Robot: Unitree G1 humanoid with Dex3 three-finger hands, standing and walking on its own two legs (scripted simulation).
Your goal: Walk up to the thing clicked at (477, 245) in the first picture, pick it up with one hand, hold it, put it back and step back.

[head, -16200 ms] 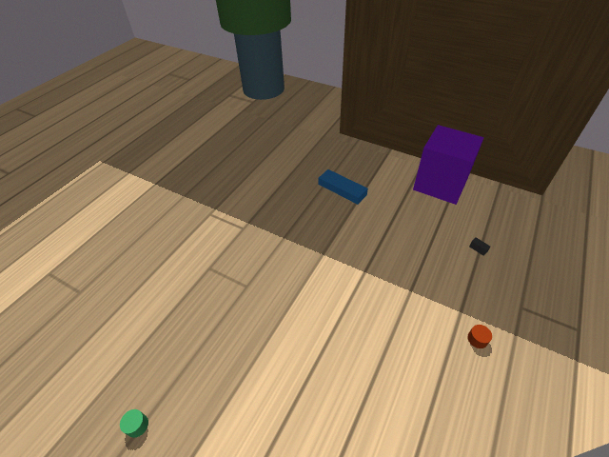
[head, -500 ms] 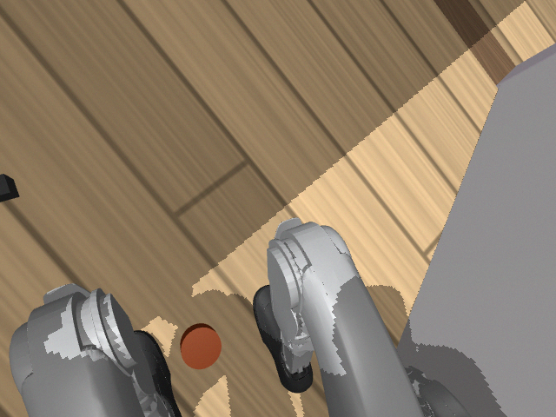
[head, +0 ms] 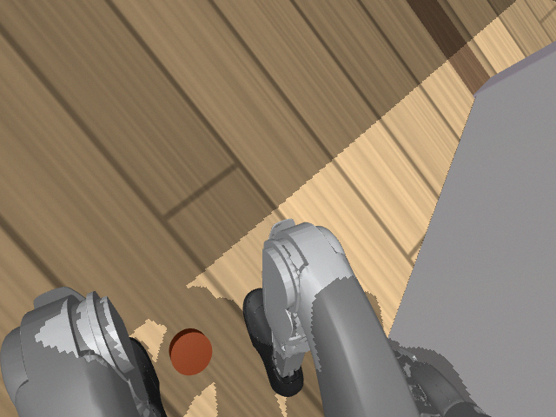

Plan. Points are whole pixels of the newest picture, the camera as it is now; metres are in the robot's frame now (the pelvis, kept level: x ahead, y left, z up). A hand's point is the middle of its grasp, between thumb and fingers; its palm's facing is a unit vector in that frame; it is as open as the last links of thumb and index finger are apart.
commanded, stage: rest palm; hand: left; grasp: from above
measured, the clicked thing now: out of the picture +0.48 +0.34 -0.30
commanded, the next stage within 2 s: close in 1.12 s
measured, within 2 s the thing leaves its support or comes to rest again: neither
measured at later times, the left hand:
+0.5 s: hand out of the picture +0.47 +0.34 -0.24, palm faces -0.43 -0.13 -0.89, open 13.4 cm
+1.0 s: hand out of the picture +0.46 +0.33 -0.25, palm faces -0.44 -0.13 -0.89, open 13.7 cm
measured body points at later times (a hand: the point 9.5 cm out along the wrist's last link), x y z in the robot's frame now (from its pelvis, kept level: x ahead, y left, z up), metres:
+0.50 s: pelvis +0.00 +0.00 -0.01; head +0.28 +0.12 +0.32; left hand +0.49 +0.34 -0.19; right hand +0.05 -0.26 -0.08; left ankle +0.08 +0.13 -0.28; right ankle +0.10 -0.11 -0.28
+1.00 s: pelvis +0.00 +0.00 -0.02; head +0.28 +0.12 +0.31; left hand +0.48 +0.34 -0.20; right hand +0.05 -0.25 -0.08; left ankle +0.08 +0.13 -0.28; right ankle +0.10 -0.11 -0.28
